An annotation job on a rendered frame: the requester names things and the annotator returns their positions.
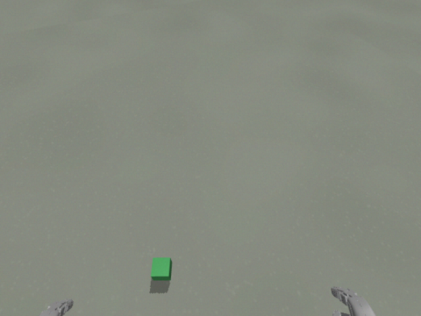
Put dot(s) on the right robot hand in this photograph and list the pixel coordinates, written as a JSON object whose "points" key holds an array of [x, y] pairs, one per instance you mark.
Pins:
{"points": [[358, 306]]}

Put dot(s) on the cube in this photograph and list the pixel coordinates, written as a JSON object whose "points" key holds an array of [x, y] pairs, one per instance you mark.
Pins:
{"points": [[161, 268]]}

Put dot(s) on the left robot hand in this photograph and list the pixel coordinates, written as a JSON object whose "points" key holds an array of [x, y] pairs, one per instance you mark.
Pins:
{"points": [[58, 308]]}

